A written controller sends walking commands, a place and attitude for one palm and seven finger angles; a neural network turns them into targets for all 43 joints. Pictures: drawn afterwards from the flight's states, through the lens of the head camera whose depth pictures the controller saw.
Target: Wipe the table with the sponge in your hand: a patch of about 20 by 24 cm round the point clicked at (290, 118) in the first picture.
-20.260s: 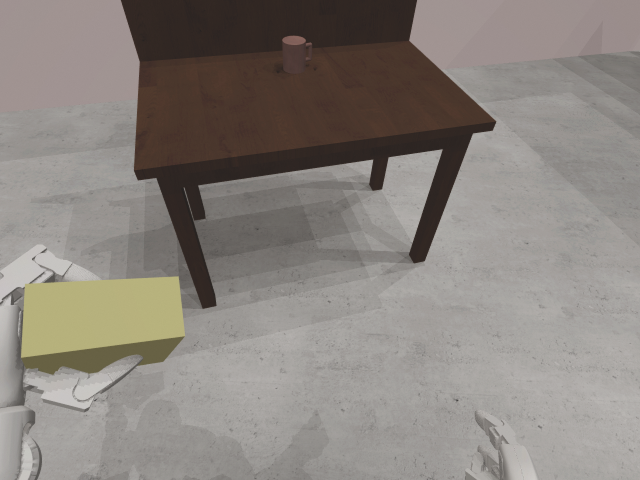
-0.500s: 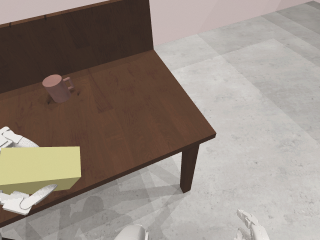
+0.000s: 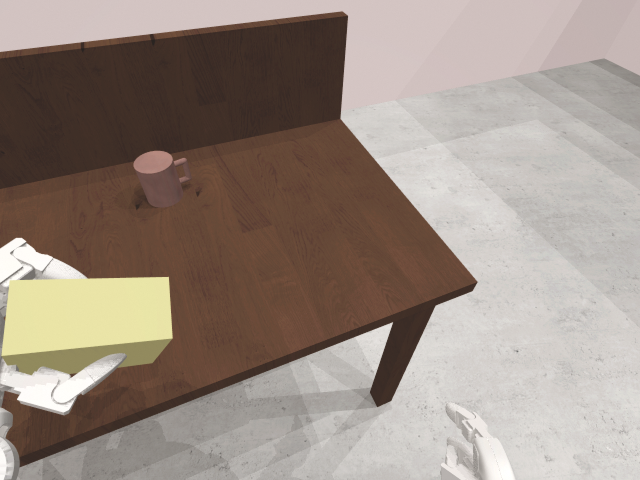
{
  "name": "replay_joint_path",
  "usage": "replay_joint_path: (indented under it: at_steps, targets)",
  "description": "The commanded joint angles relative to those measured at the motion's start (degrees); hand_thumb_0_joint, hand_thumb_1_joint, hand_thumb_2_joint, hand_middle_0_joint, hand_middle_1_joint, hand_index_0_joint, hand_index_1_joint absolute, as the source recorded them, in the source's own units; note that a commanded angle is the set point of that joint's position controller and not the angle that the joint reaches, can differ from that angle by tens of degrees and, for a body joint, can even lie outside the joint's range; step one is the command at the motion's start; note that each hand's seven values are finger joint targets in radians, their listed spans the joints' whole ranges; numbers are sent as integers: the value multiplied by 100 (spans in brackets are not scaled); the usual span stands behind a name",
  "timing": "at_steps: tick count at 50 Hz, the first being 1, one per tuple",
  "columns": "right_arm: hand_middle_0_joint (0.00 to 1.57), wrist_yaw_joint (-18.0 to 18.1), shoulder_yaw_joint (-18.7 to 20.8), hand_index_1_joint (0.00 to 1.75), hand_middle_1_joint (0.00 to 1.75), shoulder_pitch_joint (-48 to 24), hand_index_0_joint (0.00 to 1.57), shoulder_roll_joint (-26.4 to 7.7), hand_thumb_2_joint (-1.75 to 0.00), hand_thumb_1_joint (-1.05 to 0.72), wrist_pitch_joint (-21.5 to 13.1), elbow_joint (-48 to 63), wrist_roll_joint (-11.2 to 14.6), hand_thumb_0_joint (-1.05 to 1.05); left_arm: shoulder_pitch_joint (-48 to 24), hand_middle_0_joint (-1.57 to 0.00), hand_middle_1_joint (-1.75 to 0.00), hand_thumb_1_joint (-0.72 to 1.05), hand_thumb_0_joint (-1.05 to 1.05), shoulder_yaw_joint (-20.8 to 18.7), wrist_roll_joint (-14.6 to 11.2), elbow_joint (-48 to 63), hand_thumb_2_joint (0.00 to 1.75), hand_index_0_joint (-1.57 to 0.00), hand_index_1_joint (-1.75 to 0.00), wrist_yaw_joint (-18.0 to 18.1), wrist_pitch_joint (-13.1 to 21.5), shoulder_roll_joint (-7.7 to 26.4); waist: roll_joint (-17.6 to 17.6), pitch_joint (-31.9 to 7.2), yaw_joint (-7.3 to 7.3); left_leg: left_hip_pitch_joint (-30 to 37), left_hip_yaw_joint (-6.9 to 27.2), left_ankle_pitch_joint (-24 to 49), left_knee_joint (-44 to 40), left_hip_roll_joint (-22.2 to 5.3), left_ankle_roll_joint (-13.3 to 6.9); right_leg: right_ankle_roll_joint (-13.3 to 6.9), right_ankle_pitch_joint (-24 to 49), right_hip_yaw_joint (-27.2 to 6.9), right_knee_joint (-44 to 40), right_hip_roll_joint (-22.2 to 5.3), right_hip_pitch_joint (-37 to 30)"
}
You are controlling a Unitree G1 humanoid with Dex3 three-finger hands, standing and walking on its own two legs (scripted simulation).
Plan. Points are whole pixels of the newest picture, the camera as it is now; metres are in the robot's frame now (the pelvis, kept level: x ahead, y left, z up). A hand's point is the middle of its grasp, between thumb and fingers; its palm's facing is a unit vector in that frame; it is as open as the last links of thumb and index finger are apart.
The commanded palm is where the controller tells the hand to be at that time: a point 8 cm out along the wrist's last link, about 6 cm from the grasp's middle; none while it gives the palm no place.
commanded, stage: come to a stop and stand still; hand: left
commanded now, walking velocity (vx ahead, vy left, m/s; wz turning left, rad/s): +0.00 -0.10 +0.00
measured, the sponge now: (116, 326) +0.22 +0.22 +0.14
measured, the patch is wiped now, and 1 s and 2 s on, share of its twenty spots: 0.00 0.00 0.00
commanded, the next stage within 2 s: look again from close up in 1.32 s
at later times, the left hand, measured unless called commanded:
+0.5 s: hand (36, 244) +0.25 +0.29 +0.21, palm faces +0.51 -0.74 -0.44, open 9.8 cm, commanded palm +0.17 +0.27 +0.18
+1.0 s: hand (67, 259) +0.27 +0.29 +0.17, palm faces +0.35 -0.84 -0.41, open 9.8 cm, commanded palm +0.21 +0.32 +0.18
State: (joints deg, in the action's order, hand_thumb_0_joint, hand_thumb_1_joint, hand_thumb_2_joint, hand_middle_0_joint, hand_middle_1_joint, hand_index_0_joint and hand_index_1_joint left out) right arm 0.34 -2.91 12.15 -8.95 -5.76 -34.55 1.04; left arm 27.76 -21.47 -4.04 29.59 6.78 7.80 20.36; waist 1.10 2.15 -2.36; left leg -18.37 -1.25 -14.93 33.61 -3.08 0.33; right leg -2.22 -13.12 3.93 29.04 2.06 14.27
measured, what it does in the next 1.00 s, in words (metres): shifts its weight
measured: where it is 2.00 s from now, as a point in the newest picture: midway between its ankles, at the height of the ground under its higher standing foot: outside the picture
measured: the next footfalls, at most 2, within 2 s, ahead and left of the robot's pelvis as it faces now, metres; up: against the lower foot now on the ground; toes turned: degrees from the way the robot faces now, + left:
none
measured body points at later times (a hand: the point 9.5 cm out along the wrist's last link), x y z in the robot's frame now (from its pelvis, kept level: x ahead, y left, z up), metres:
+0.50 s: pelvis +0.01 +0.00 +0.01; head +0.03 -0.02 +0.45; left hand +0.22 +0.32 +0.24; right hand +0.19 -0.24 -0.08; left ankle +0.05 +0.12 -0.73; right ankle +0.02 -0.10 -0.73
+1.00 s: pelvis +0.04 +0.04 +0.01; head +0.06 +0.06 +0.46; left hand +0.24 +0.33 +0.19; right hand +0.23 -0.17 -0.06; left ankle +0.05 +0.12 -0.73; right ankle +0.02 -0.10 -0.73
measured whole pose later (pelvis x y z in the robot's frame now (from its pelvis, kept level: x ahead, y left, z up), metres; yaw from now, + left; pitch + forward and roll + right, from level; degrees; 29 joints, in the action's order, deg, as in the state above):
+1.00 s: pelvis +0.04 +0.04 +0.01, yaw -1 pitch +1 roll -1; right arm 1.5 -2.1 10.3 -9.9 -7.7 -33.3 0.6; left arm 22.6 -21.2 -2.0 25.0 4.0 11.9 22.5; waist -1.3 1.0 -1.7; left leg -14.0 -4.2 -13.0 25.9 0.5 -2.8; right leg 1.5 -13.5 -2.4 22.8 0.1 10.3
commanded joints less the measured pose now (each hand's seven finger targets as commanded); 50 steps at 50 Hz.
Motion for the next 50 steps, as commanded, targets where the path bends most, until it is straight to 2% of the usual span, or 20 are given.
replay_joint_path:
  at_steps: [1,3,5,12,15,16,17,18,19,22,25,26,28,30,32,33,35,40,43,50]
  targets:
    - [20,213,294,30,30,-671,20,-910,-90,-90,-344,862,-29,0,-1396,-120,-160,10,0,-129,51,1111,130,-120,-160,104,214,880,305,-477,203,481,1000,-542,-1420,-561,-200,58,-581,-755,-624,-402,181]
    - [20,285,285,30,30,-831,20,-900,-90,-90,-388,916,-32,0,-1687,-120,-160,10,0,-168,123,1446,130,-120,-160,141,300,952,1212,-423,175,-22,1501,-2115,-2317,-894,-314,199,-697,-597,-60,-212,-293]
    - [20,288,264,30,30,-894,20,-833,-90,-90,-398,953,-74,0,-1701,-120,-160,10,0,-223,219,1593,130,-120,-160,186,335,1016,1566,-187,123,-785,1616,-2694,-2610,-1049,-424,203,-341,-513,271,-203,-809]
    - [20,154,379,30,30,-546,20,-824,-90,-90,-431,900,-38,0,66,-120,-160,10,0,-518,132,1169,130,-120,-160,157,384,963,496,-800,138,122,1023,-992,-1674,-560,-183,110,131,-597,-819,-282,-915]
    - [20,172,398,30,30,-513,20,-891,-90,-90,-356,880,-31,0,60,-120,-160,10,0,-495,66,875,130,-120,-160,116,317,872,107,-811,185,481,690,-11,-1112,-386,-120,34,511,-887,-1086,-469,-496]
    - [20,270,639,30,30,-16,20,-1312,-90,-90,-606,795,-287,0,-6036,-120,-160,10,0,-3835,847,2164,130,-120,-160,1,927,5573,-427,-34,41,-91,89,698,-475,-342,-211,297,673,-1082,-1384,-658,248]
    - [20,301,589,30,30,-230,20,-927,-90,-90,-508,427,-21,0,-4731,-120,-160,10,0,-2446,537,80,130,-120,-160,-152,759,3537,957,-688,201,936,229,1058,-468,-522,-248,-146,612,-707,-727,-1127,599]
    - [20,231,588,30,30,-377,20,-877,-90,-90,-503,644,-137,0,-3344,-120,-160,10,0,-1599,270,41,130,-120,-160,-224,743,2285,683,-848,111,1130,359,887,-757,-362,-156,-130,760,-961,-517,-678,250]
    - [20,208,635,30,30,-296,20,-1050,-90,-90,-563,670,-57,0,-2547,-120,-160,10,0,-1081,207,-956,130,-120,-160,-338,607,1686,583,-947,74,1143,165,710,-689,-239,-181,-12,860,-1089,-618,-555,151]
    - [20,-64,629,30,30,-207,20,-948,-90,-90,-488,856,168,0,-922,-120,-160,10,0,0,32,-759,130,-120,-160,-537,449,412,107,-1260,0,1467,-27,882,-581,-91,-318,418,1390,-1130,-644,-578,-12]
    - [20,-97,518,30,30,-429,20,-895,-90,-90,-447,1126,187,0,-821,-120,-160,10,0,226,115,123,130,-120,-160,-464,394,553,-859,-821,7,1031,-2,365,-578,-58,-280,485,710,-1142,-1142,-592,-2]
    - [20,-54,500,30,30,-459,20,-878,-90,-90,-443,1160,162,0,-775,-120,-160,10,0,10,138,155,130,-120,-160,-400,394,788,-1292,-621,-7,903,16,103,-524,25,-254,409,194,-1257,-1396,-664,167]
    - [20,68,459,30,30,-558,20,-883,-90,-90,-397,1173,111,0,-719,-120,-160,10,0,-555,143,272,130,-120,-160,-242,452,1275,-1465,-491,4,867,17,-55,-537,75,-235,163,-472,-1246,-1551,-781,423]
    - [20,187,405,30,30,-654,20,-846,-90,-90,-431,1223,37,0,-1075,-120,-160,10,0,-1066,127,732,130,-120,-160,-172,625,1700,-990,-461,44,859,75,26,-628,93,-205,-27,-627,-1338,-1503,-817,511]
    - [20,274,377,30,30,-736,20,-880,-90,-90,-450,1166,11,0,-1418,-120,-160,10,0,-1404,140,1371,130,-120,-160,-60,782,2141,250,-528,62,896,187,260,-929,-51,-228,-13,-26,-1244,-1153,-643,302]
    - [20,298,374,30,30,-635,20,-832,-90,-90,-464,1178,7,0,-1323,-120,-160,10,0,-1077,72,1363,130,-120,-160,-59,813,1676,670,-658,106,795,267,400,-1088,-147,-258,-4,378,-1115,-901,-578,-49]
    - [20,292,368,30,30,-554,20,-825,-90,-90,-547,1207,24,0,-1312,-120,-160,10,0,-1084,60,1616,130,-120,-160,-25,824,1732,1314,-943,56,779,260,941,-1036,-201,-268,46,1012,-1011,-663,-503,-512]
    - [20,198,422,30,30,-349,20,-881,-90,-90,-704,1012,-33,0,-991,-120,-160,10,0,-767,115,1336,130,-120,-160,-108,882,1279,669,-1475,70,1481,289,2358,-726,-282,-241,67,1892,-812,-607,-486,-616]
    - [20,119,425,30,30,-264,20,-934,-90,-90,-628,936,-33,0,-331,-120,-160,10,0,-353,124,477,130,-120,-160,-203,726,755,72,-1283,88,1570,338,2606,-852,-382,-229,155,1815,-599,-658,-409,-340]
    - [20,191,373,30,30,-447,20,-903,-90,-90,-397,1042,-36,0,-930,-120,-160,10,0,-496,172,584,130,-120,-160,-241,659,1108,20,-1032,119,1394,400,2374,-1184,-466,-114,156,1344,-526,-704,-422,-217]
